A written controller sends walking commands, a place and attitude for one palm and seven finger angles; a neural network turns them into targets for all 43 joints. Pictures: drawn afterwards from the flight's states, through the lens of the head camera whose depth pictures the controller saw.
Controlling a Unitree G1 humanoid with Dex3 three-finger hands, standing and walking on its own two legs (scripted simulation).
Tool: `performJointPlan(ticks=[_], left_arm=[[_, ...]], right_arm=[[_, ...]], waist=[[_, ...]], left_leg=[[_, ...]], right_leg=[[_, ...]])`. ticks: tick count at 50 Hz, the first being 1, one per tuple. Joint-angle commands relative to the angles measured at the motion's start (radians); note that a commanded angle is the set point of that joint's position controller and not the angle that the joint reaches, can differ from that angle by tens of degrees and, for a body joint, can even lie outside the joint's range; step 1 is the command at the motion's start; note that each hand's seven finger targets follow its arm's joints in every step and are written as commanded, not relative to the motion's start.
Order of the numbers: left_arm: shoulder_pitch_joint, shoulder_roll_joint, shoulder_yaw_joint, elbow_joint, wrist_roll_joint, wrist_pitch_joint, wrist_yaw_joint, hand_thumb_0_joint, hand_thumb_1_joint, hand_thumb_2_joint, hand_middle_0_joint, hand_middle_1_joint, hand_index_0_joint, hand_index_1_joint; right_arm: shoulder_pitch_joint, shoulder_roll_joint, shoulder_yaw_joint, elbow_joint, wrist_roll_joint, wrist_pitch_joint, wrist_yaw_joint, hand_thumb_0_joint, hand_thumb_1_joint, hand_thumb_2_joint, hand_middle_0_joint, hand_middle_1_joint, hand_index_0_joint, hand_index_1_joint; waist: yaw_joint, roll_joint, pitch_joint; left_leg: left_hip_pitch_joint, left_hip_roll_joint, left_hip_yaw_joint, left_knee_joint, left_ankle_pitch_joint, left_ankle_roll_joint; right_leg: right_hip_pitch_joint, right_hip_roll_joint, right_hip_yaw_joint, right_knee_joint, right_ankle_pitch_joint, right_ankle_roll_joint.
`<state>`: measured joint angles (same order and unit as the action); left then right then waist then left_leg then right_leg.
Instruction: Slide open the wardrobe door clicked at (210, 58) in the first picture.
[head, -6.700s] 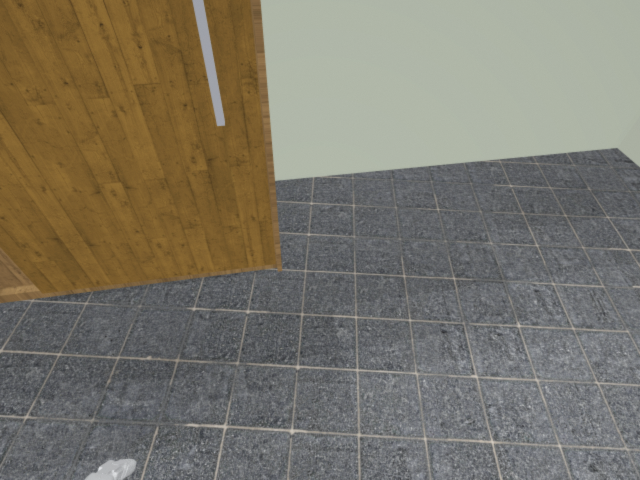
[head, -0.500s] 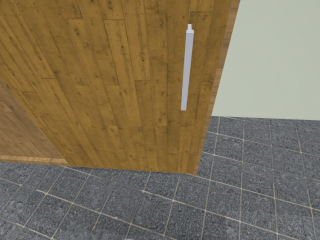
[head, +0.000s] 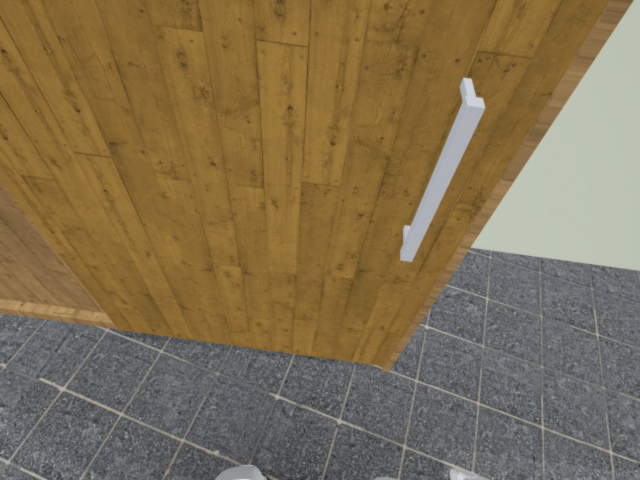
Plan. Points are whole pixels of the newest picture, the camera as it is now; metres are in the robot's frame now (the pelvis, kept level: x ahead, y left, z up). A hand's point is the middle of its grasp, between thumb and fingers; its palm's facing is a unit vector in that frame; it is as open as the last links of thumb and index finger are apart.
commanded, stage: come to a stop and stand still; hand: right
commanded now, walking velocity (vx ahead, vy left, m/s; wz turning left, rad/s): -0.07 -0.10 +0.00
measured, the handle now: (431, 185) +0.49 -0.11 +0.09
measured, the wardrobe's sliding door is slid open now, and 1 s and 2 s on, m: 0.00 0.00 0.00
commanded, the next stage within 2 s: look again from close up in 1.22 s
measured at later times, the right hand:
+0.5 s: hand out of the picture -0.05 -0.24 -0.17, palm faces +0.06 +0.97 -0.23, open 7.4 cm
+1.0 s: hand out of the picture -0.07 -0.19 -0.17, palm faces +0.02 +0.98 -0.17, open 7.4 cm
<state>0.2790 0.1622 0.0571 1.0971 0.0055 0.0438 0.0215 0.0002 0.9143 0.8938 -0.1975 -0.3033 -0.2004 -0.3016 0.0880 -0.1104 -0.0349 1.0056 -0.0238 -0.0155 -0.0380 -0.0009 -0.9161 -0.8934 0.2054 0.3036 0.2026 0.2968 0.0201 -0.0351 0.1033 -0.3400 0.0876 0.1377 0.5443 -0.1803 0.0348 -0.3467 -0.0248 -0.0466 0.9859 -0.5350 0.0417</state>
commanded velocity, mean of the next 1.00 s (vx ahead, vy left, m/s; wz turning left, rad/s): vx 0.00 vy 0.00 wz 0.00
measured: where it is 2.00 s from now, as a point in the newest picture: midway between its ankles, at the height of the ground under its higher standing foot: outside the picture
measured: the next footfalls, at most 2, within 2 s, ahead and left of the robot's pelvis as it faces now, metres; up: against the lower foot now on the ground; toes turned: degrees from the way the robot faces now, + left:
right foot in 0.22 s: +0.01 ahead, -0.15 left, +0.00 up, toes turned -4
left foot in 0.52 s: -0.03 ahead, +0.07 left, +0.00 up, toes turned +3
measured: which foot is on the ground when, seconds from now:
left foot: down 0.00-0.22, up 0.24-0.50, down 0.52-1.00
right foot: up 0.00-0.20, down 0.22-1.00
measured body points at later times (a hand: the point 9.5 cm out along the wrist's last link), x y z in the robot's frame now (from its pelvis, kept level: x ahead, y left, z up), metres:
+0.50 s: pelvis -0.04 -0.05 +0.01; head -0.02 -0.05 +0.46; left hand +0.01 +0.18 -0.15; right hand -0.05 -0.30 -0.15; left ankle -0.07 +0.07 -0.72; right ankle -0.03 -0.15 -0.73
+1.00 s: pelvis -0.06 -0.04 +0.01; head -0.06 -0.03 +0.46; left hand -0.11 +0.17 -0.15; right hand -0.07 -0.25 -0.15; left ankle -0.07 +0.07 -0.73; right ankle -0.03 -0.15 -0.73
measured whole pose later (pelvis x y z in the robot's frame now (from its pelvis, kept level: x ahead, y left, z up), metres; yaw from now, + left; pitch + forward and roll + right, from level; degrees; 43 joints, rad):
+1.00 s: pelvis -0.06 -0.04 +0.01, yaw +1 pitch -2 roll +0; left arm 0.34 0.12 0.00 1.17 0.01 0.00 0.02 0.00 0.91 0.89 -0.20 -0.30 -0.20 -0.30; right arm 0.29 -0.12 0.00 1.14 -0.01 0.00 -0.04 0.01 -0.91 -0.89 0.20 0.30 0.20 0.30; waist 0.01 0.00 0.03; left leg -0.16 -0.01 0.04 0.42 -0.24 0.02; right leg -0.20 -0.01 -0.08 0.40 -0.17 -0.01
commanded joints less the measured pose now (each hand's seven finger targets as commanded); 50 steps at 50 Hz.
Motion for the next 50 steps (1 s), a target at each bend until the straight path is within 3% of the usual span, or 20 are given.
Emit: performJointPlan(ticks=[1,4,6,9,10,11,12,13,15,17,19,22,24,26,27,28,29,34,44,50], left_arm=[[0.065,0.047,0.022,-0.070,0.011,0.020,-0.007,0.000,0.900,0.900,-0.200,-0.300,-0.200,-0.300],[0.048,0.053,0.020,-0.099,0.013,0.011,-0.015,0.000,0.900,0.900,-0.200,-0.300,-0.200,-0.300],[0.050,0.050,0.014,-0.112,0.010,-0.005,-0.018,0.000,0.900,0.900,-0.200,-0.300,-0.200,-0.300],[0.124,0.058,0.007,-0.097,0.009,-0.021,-0.014,0.000,0.900,0.900,-0.200,-0.300,-0.200,-0.300],[0.136,0.087,0.007,-0.098,0.009,-0.028,-0.013,0.000,0.900,0.900,-0.200,-0.300,-0.200,-0.300],[0.100,0.160,0.018,-0.125,0.021,-0.034,-0.011,0.000,0.900,0.900,-0.200,-0.300,-0.200,-0.300],[0.011,0.208,0.021,-0.173,0.026,-0.029,-0.005,0.000,0.900,0.900,-0.200,-0.300,-0.200,-0.300],[-0.062,0.200,0.017,-0.178,0.027,-0.032,0.003,0.000,0.900,0.900,-0.200,-0.300,-0.200,-0.300],[-0.131,0.151,-0.002,-0.180,0.022,-0.038,0.012,0.000,0.900,0.900,-0.200,-0.300,-0.200,-0.300],[-0.101,0.142,-0.007,-0.165,0.016,-0.048,0.015,0.000,0.900,0.900,-0.200,-0.300,-0.200,-0.300],[-0.049,0.139,-0.007,-0.135,0.012,-0.053,0.017,0.000,0.900,0.900,-0.200,-0.300,-0.200,-0.300],[0.005,0.142,-0.004,-0.091,0.011,-0.055,0.018,0.000,0.900,0.900,-0.200,-0.300,-0.200,-0.300],[0.001,0.137,-0.006,-0.073,0.001,-0.057,0.017,0.000,0.900,0.900,-0.200,-0.300,-0.200,-0.300],[0.003,0.087,-0.016,-0.064,-0.012,-0.064,0.010,0.000,0.900,0.900,-0.200,-0.300,-0.200,-0.300],[0.000,0.074,-0.022,-0.060,-0.012,-0.062,0.006,0.000,0.900,0.900,-0.200,-0.300,-0.200,-0.300],[0.002,0.070,-0.026,-0.047,-0.003,-0.053,0.006,0.000,0.900,0.900,-0.200,-0.300,-0.200,-0.300],[0.005,0.079,-0.025,-0.036,-0.001,-0.051,0.006,0.000,0.900,0.900,-0.200,-0.300,-0.200,-0.300],[0.020,0.077,-0.037,0.008,0.000,-0.055,0.005,0.000,0.900,0.900,-0.200,-0.300,-0.200,-0.300],[0.079,0.045,-0.042,0.042,0.003,-0.051,0.010,0.000,0.900,0.900,-0.200,-0.300,-0.200,-0.300],[0.111,0.037,-0.042,0.049,0.004,-0.056,0.013,0.000,0.900,0.900,-0.200,-0.300,-0.200,-0.300]], right_arm=[[0.083,-0.231,-0.058,-0.051,-0.007,0.019,-0.020,0.000,-0.900,-0.900,0.200,0.300,0.200,0.300],[0.062,-0.240,-0.062,-0.074,-0.015,0.026,-0.015,0.000,-0.900,-0.900,0.200,0.300,0.200,0.300],[0.064,-0.249,-0.065,-0.077,-0.019,0.029,-0.011,0.000,-0.900,-0.900,0.200,0.300,0.200,0.300],[0.061,-0.244,-0.061,-0.075,-0.007,0.042,-0.002,0.000,-0.900,-0.900,0.200,0.300,0.200,0.300],[0.073,-0.208,-0.050,-0.077,0.000,0.047,0.002,0.000,-0.900,-0.900,0.200,0.300,0.200,0.300],[0.088,-0.150,-0.040,-0.095,0.011,0.055,0.008,0.000,-0.900,-0.900,0.200,0.300,0.200,0.300],[0.075,-0.140,-0.038,-0.106,0.010,0.059,0.010,0.000,-0.900,-0.900,0.200,0.300,0.200,0.300],[0.067,-0.154,-0.042,-0.084,-0.001,0.074,0.006,0.000,-0.900,-0.900,0.200,0.300,0.200,0.300],[0.149,-0.166,-0.045,-0.043,-0.007,0.071,0.016,0.000,-0.900,-0.900,0.200,0.300,0.200,0.300],[0.184,-0.152,-0.034,-0.016,-0.003,0.058,0.017,0.000,-0.900,-0.900,0.200,0.300,0.200,0.300],[0.178,-0.138,-0.018,-0.014,0.001,0.048,0.015,0.000,-0.900,-0.900,0.200,0.300,0.200,0.300],[0.171,-0.115,0.003,0.002,0.008,0.034,0.010,0.000,-0.900,-0.900,0.200,0.300,0.200,0.300],[0.243,-0.117,0.009,0.047,0.011,0.024,0.003,0.000,-0.900,-0.900,0.200,0.300,0.200,0.300],[0.261,-0.158,0.013,0.079,0.010,0.003,-0.006,0.000,-0.900,-0.900,0.200,0.300,0.200,0.300],[0.251,-0.161,0.018,0.080,0.012,0.000,-0.006,0.000,-0.900,-0.900,0.200,0.300,0.200,0.300],[0.228,-0.163,0.014,0.089,0.012,-0.006,-0.004,0.000,-0.900,-0.900,0.200,0.300,0.200,0.300],[0.221,-0.149,0.019,0.091,0.013,-0.007,-0.004,0.000,-0.900,-0.900,0.200,0.300,0.200,0.300],[0.234,-0.124,0.025,0.104,0.015,0.003,-0.005,0.000,-0.900,-0.900,0.200,0.300,0.200,0.300],[0.263,-0.105,0.024,0.116,0.018,0.006,-0.006,0.000,-0.900,-0.900,0.200,0.300,0.200,0.300],[0.272,-0.096,0.022,0.112,0.018,0.003,-0.007,0.000,-0.900,-0.900,0.200,0.300,0.200,0.300]], waist=[[-0.029,0.182,-0.155],[-0.034,0.217,-0.155],[-0.034,0.234,-0.174],[0.006,0.202,-0.166],[0.012,0.085,-0.163],[0.003,-0.188,-0.091],[-0.008,-0.250,-0.015],[-0.016,-0.260,0.005],[-0.068,-0.140,0.001],[-0.057,-0.087,-0.048],[-0.033,-0.088,-0.096],[-0.009,-0.079,-0.129],[-0.033,-0.061,-0.158],[-0.013,0.039,-0.143],[-0.005,0.050,-0.130],[0.002,0.174,-0.106],[0.002,0.200,-0.084],[-0.008,0.080,-0.024],[-0.016,0.032,0.022],[-0.017,0.048,-0.014]], left_leg=[[0.089,0.276,-0.213,-0.207,0.419,0.135],[0.064,0.262,-0.230,-0.248,0.140,0.127],[0.085,0.240,-0.233,-0.240,0.055,0.120],[-0.029,0.178,-0.211,-0.184,-0.119,0.057],[-0.081,0.121,-0.168,-0.083,-0.189,0.018],[-0.160,0.004,-0.082,0.072,-0.272,-0.043],[-0.106,-0.051,-0.077,0.223,-0.307,-0.060],[-0.067,-0.044,-0.154,0.337,-0.294,-0.054],[-0.089,-0.055,-0.170,0.446,-0.218,-0.049],[-0.099,-0.052,-0.157,0.422,-0.205,-0.061],[-0.095,-0.042,-0.137,0.309,-0.232,-0.070],[-0.001,-0.037,-0.112,0.061,-0.238,-0.072],[0.128,-0.033,-0.108,-0.135,-0.062,-0.070],[0.221,0.061,-0.219,-0.212,0.190,-0.028],[0.183,0.093,-0.233,-0.197,0.213,-0.007],[0.148,0.077,-0.248,-0.199,0.188,0.005],[0.109,0.074,-0.247,-0.215,0.133,0.006],[0.076,0.032,-0.220,-0.242,-0.062,-0.015],[0.062,0.020,-0.220,-0.262,-0.138,-0.011],[0.088,0.015,-0.211,-0.247,-0.095,-0.009]], right_leg=[[-0.048,-0.010,0.043,0.096,0.078,0.010],[-0.015,-0.015,0.027,-0.031,0.083,0.004],[0.020,-0.010,0.007,-0.175,0.087,-0.005],[0.214,0.009,-0.035,-0.489,0.258,-0.018],[0.263,-0.033,0.025,-0.600,0.259,-0.027],[0.155,-0.213,0.268,-0.746,0.179,-0.092],[-0.068,-0.322,0.378,-0.845,0.093,-0.170],[-0.134,-0.302,0.360,-0.877,0.059,-0.169],[-0.074,-0.222,0.237,-0.812,0.168,-0.163],[0.063,-0.187,0.173,-0.762,0.358,-0.171],[0.203,-0.194,0.174,-0.724,0.519,-0.193],[0.296,-0.213,0.183,-0.666,0.730,-0.209],[0.275,-0.181,0.158,-0.617,0.726,-0.168],[0.189,-0.101,0.098,-0.573,0.593,-0.085],[0.202,-0.076,0.085,-0.597,0.515,-0.065],[0.205,-0.059,0.069,-0.604,0.463,-0.052],[0.226,-0.061,0.062,-0.614,0.429,-0.051],[0.209,-0.076,0.077,-0.669,0.363,-0.062],[0.147,-0.072,0.077,-0.679,0.286,-0.058],[0.154,-0.078,0.082,-0.664,0.329,-0.061]])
